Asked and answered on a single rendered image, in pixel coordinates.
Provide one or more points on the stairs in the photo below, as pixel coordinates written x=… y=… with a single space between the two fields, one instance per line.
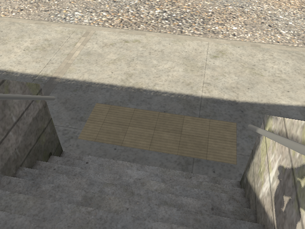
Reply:
x=75 y=191

